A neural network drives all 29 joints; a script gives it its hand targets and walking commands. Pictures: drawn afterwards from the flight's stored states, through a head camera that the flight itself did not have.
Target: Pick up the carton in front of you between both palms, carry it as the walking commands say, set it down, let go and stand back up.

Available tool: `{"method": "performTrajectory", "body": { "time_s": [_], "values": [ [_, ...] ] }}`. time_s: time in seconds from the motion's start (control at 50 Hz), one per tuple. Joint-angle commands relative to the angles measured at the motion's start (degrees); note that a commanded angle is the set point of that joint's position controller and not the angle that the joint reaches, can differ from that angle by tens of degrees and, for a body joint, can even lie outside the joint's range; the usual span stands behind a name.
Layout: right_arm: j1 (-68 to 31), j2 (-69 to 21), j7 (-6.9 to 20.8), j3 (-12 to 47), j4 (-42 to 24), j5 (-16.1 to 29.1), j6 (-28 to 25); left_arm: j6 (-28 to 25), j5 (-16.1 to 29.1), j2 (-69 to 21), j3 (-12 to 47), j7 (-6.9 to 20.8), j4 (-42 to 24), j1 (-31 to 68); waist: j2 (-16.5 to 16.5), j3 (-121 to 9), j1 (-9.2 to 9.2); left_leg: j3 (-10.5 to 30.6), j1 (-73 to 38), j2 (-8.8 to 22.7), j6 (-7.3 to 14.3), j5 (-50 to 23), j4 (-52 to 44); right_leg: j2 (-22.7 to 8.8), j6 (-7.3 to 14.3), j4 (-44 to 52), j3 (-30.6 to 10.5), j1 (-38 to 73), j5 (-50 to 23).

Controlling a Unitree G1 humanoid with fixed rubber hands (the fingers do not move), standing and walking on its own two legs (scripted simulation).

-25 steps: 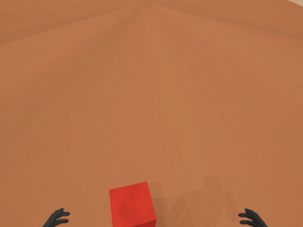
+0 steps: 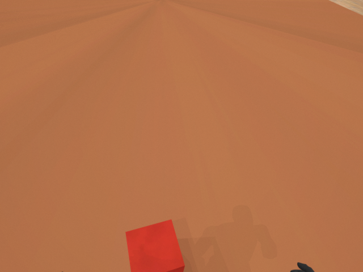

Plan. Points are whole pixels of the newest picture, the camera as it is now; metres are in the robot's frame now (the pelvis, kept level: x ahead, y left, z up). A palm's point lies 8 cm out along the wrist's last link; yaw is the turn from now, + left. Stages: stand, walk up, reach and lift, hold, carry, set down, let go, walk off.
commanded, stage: stand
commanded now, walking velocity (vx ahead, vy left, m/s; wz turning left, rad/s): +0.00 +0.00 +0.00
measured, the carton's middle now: (154, 257) +0.37 +0.09 -0.65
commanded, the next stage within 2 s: none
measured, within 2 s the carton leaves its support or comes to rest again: neither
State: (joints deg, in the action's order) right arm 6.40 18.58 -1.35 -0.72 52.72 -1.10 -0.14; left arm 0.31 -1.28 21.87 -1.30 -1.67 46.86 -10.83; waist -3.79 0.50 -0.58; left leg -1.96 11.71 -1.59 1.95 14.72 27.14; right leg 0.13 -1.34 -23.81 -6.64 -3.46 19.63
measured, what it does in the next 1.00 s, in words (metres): stands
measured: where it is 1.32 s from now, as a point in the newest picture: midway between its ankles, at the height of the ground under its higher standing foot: outside the picture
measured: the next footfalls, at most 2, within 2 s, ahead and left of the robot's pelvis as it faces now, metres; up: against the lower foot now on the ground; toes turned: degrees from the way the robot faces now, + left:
none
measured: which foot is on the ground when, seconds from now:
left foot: down 0.00-1.00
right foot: down 0.00-1.00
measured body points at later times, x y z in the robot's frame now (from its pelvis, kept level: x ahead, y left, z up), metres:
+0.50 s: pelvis -0.02 +0.00 +0.01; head -0.01 +0.01 +0.46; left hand +0.08 +0.31 -0.12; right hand +0.08 -0.32 -0.10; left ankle +0.00 +0.10 -0.74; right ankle -0.07 -0.14 -0.74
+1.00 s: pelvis -0.02 -0.01 +0.01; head -0.02 +0.01 +0.46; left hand +0.08 +0.30 -0.12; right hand +0.09 -0.33 -0.10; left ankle +0.00 +0.10 -0.74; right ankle -0.07 -0.14 -0.74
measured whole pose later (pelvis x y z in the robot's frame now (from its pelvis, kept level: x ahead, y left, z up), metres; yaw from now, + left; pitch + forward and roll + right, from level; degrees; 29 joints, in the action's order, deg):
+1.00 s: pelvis -0.02 -0.01 +0.01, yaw +1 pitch -2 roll +0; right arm 3.7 22.0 -0.4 -0.7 62.8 -0.6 0.0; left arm -0.6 -1.0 22.9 -0.3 -1.1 56.6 -8.8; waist -1.9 1.3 -1.1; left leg -0.7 9.6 -0.9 1.1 9.7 21.0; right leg 0.7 -0.7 -17.6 -5.5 -1.0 14.7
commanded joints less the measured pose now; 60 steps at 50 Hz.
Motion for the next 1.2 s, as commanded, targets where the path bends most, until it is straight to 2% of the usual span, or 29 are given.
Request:
{"method": "performTrajectory", "body": {
  "time_s": [0.0, 0.14, 0.16, 0.22, 0.24, 0.28, 0.36, 0.42, 0.46, 0.52, 0.54, 0.58, 0.6, 0.64, 0.66, 0.72, 0.76, 0.86, 0.88, 0.9, 0.94, 0.96, 0.98, 1.02, 1.04, 1.06, 1.1, 1.12, 1.18],
  "values": [
    [-2.8, 9.9, 0.1, -2.1, -1.6, -0.1, -0.4, -1.1, 0.0, 7.8, -1.6, -0.3, -1.5, -0.4, 5.0, -2.6, 0.64, 7.7, -6.7, 7.3, 0.3, -21.6, -3.6, -4.9, 2.1, 2.3, -2.2, -4.8, -20.8],
    [-3.5, 11.2, 0.5, -2.1, 2.0, 0.4, 0.0, -0.9, 0.0, 8.5, -1.3, -0.3, 0.2, 0.3, 3.6, -1.3, -0.4, 8.1, -8.0, 7.1, -0.9, -12.4, -7.0, -4.3, 2.0, 4.3, -2.1, -5.6, -15.1],
    [-5.4, 11.9, 0.2, -2.1, 1.8, -0.3, -0.3, -0.3, -0.5, 8.1, -1.2, -0.4, 0.6, 1.7, -0.6, 1.9, -0.57, 7.9, -6.2, 7.4, -0.8, -13.0, -6.5, -4.6, 1.9, 6.3, -1.4, -7.1, -14.4],
    [-4.2, 12.0, 0.5, -2.5, 2.2, -0.4, -0.5, -0.8, 0.5, 8.2, -1.1, 0.0, 1.8, 1.0, 4.6, -2.5, -0.86, 7.5, -8.0, 6.7, -0.9, -9.0, -7.7, -4.6, 2.1, 6.7, -3.0, -5.4, -13.3],
    [-4.5, 11.5, 0.6, -2.1, 3.5, -0.1, -0.4, -0.9, -0.5, 7.4, -0.9, 0.0, 2.3, 2.4, 2.5, 1.6, -1.07, 8.1, -6.4, 6.8, -1.3, -9.4, -9.4, -4.6, 1.9, 6.8, -1.4, -6.9, -10.0],
    [-4.1, 12.9, 0.8, -2.3, 3.9, -0.2, -0.3, -1.4, 0.6, 8.1, -0.8, 0.0, 2.7, -0.7, 8.6, -1.8, 0.39, 10.3, -6.7, 7.7, -0.2, -3.5, -10.9, -4.9, 2.3, 6.0, -2.5, -4.3, -8.2],
    [-2.3, 11.7, 0.7, -1.7, 5.0, 0.4, -0.7, -1.1, -0.4, 9.9, -1.2, 0.3, 3.8, 0.5, 2.5, -0.5, -1.08, 8.7, -7.8, 7.0, -0.5, -6.6, -9.4, -4.9, 2.7, 7.4, -2.7, -6.2, -10.7],
    [-3.0, 11.5, 0.4, -1.5, 5.6, -0.1, -1.0, -1.2, 0.4, 9.6, -0.9, 0.6, 4.1, 1.3, 3.0, -1.9, -0.86, 9.1, -8.7, 8.9, -0.1, -13.0, -8.9, -5.3, 2.0, 7.2, -2.5, -5.8, -12.0],
    [-2.9, 14.0, 0.5, -2.2, 6.0, -0.1, -0.7, -1.6, -0.2, 7.7, -0.7, 0.1, 3.3, -0.5, 4.0, -2.9, 0.28, 7.8, -7.8, 7.0, -0.9, -12.8, -7.1, -5.7, 2.4, 7.7, -2.9, -3.9, -14.6],
    [-4.8, 11.3, 0.3, -1.4, 5.8, 0.4, -0.9, -0.9, 0.1, 8.8, -0.8, 0.2, 3.8, 2.9, 1.7, -2.6, -0.8, 7.3, -8.4, 7.8, -1.1, -16.4, -6.6, -5.4, 1.9, 6.9, -2.1, -4.3, -19.3],
    [-4.7, 12.0, 0.7, -1.6, 6.5, 0.5, -0.8, -1.0, 0.4, 8.9, -0.4, 0.2, 5.1, 0.1, 1.9, -1.2, 0.25, 7.5, -8.1, 7.2, -1.9, -11.8, -7.9, -5.3, 1.7, 7.0, -2.1, -5.0, -16.6],
    [-4.2, 13.1, 0.5, -1.6, 6.7, 0.7, -0.5, -0.9, 0.2, 9.1, -0.5, 0.2, 6.3, 0.7, 5.8, -0.4, -0.38, 6.9, -8.8, 7.7, -1.3, -11.5, -7.9, -5.9, 2.4, 7.7, -3.2, -6.0, -14.0],
    [-3.4, 13.9, 0.5, -2.3, 6.9, 0.6, -0.4, -1.2, -0.2, 8.5, 0.0, 0.2, 4.3, 1.8, 2.6, 0.0, -0.76, 8.0, -8.8, 7.4, -1.1, -12.7, -8.2, -5.8, 2.2, 7.0, -2.7, -5.8, -15.4],
    [-3.3, 13.3, 0.5, -2.0, 6.4, 0.6, -0.5, -1.1, 0.4, 9.0, -0.4, 0.0, 5.9, 0.8, 6.8, -2.4, -0.87, 9.1, -8.5, 8.1, -0.7, -12.4, -8.3, -5.4, 2.4, 7.7, -2.5, -3.9, -13.4],
    [-4.0, 11.7, 0.8, -1.0, 7.5, 0.4, -0.5, -1.5, 0.3, 11.2, -1.1, 0.0, 6.4, 1.5, 2.3, -1.0, 0.1, 9.1, -8.8, 7.9, -0.6, -11.5, -8.7, -5.7, 2.8, 7.6, -3.2, -4.8, -13.2],
    [-4.4, 12.3, 0.6, -1.6, 7.8, 0.0, -0.5, -1.6, 0.3, 9.6, -0.9, 0.2, 6.0, 3.2, 2.2, 0.1, 0.08, 8.1, -7.5, 7.5, -0.8, -12.1, -10.0, -5.8, 2.2, 7.3, -2.9, -5.6, -11.5],
    [-4.7, 14.4, 0.8, -2.1, 7.7, 0.5, -0.5, -1.4, 0.2, 10.7, -1.1, 0.3, 7.4, 0.7, 4.1, -1.1, -0.05, 6.9, -8.9, 7.5, -1.3, -17.9, -6.6, -6.1, 2.3, 8.7, -1.5, -4.6, -18.3],
    [-4.2, 13.1, 1.0, -1.6, 8.3, 0.6, -0.7, -1.7, 1.0, 10.5, -0.6, 0.4, 7.2, 2.1, 0.6, -2.3, -0.45, 8.1, -9.6, 8.4, -0.2, -16.6, -7.2, -6.9, 2.1, 8.9, -2.1, -3.5, -18.3],
    [-4.4, 12.4, 1.0, -1.2, 8.1, 0.6, -0.4, -1.3, 0.7, 11.3, -1.4, 0.3, 7.2, 3.7, 1.2, -1.0, -1.22, 7.4, -9.1, 7.9, -0.7, -17.0, -7.9, -6.3, 2.3, 8.8, -1.9, -5.0, -17.5],
    [-5.0, 13.3, 0.8, -1.9, 7.9, 1.1, -0.4, -1.4, 0.8, 8.7, -0.8, 0.4, 6.3, 3.6, 7.3, -3.2, -0.13, 7.5, -9.5, 8.0, -0.6, -17.3, -6.8, -6.5, 2.5, 8.6, -2.8, -3.2, -19.2],
    [-7.0, 13.4, 0.7, -1.8, 7.4, 0.3, -0.5, -1.2, 0.1, 9.8, -0.5, 0.3, 7.2, 2.9, 2.8, -1.2, -0.37, 8.2, -8.7, 7.4, -0.7, -14.0, -7.9, -6.0, 2.1, 9.6, -2.1, -5.0, -16.3],
    [-6.0, 13.4, 0.5, -1.5, 7.2, 0.6, -0.4, -1.5, 0.2, 10.0, -0.7, 0.4, 7.6, 3.7, 3.2, -0.7, -1.46, 8.5, -9.0, 8.6, -0.4, -14.8, -8.4, -6.3, 2.3, 8.9, -2.4, -5.6, -15.4],
    [-5.7, 13.3, 0.9, -1.4, 7.6, 0.1, -0.2, -1.6, 0.2, 10.9, -0.9, 0.1, 7.3, 4.2, 5.6, -0.1, -0.02, 7.9, -6.8, 8.2, -0.4, -14.9, -8.2, -6.2, 1.9, 9.1, -1.7, -4.1, -14.6],
    [-4.3, 12.7, 1.1, -1.1, 8.5, 0.6, -0.4, -1.0, -0.1, 10.8, -1.0, 0.4, 7.3, 2.5, 2.9, 0.4, -0.94, 8.4, -6.5, 7.4, -1.3, -10.7, -8.3, -6.1, 2.7, 9.6, -2.4, -5.0, -14.1],
    [-5.5, 13.4, 0.9, -1.6, 8.8, 0.5, -0.5, -1.1, -0.1, 9.8, -0.9, 0.4, 7.0, 4.0, 6.1, -2.1, -0.3, 7.7, -7.0, 7.4, -1.0, -11.8, -9.5, -5.8, 2.7, 9.6, -2.7, -3.0, -14.2],
    [-4.7, 12.4, 0.9, -1.1, 8.9, 0.8, -0.9, -1.2, 0.1, 10.9, -0.6, 0.5, 7.3, 4.0, 2.5, -2.0, -0.89, 8.9, -6.9, 8.8, -0.2, -13.3, -8.6, -6.3, 3.1, 9.7, -1.7, -3.5, -13.7],
    [-4.7, 13.4, 0.9, -1.3, 9.8, 0.7, -0.9, -1.6, -0.2, 10.0, -0.4, 0.6, 7.7, 3.5, 2.8, -2.2, -0.71, 8.3, -8.9, 8.3, -0.9, -15.1, -8.6, -6.1, 2.3, 9.4, -2.1, -3.7, -16.5],
    [-6.1, 13.7, 0.8, -1.2, 8.7, 0.6, -1.0, -1.7, 0.3, 9.8, -0.7, 0.7, 7.1, 3.1, 6.9, -2.7, 0.17, 7.6, -8.0, 8.0, -0.5, -16.4, -8.6, -6.2, 2.5, 10.1, -2.5, -3.0, -16.9],
    [-4.1, 12.2, 1.1, -0.4, 9.8, 0.7, -0.9, -1.7, 0.6, 10.8, -0.9, 0.7, 8.5, 3.3, 3.6, -2.5, -0.63, 7.7, -8.7, 8.1, -0.6, -17.0, -8.6, -6.5, 2.3, 9.2, -2.4, -3.3, -16.6]
  ]
}}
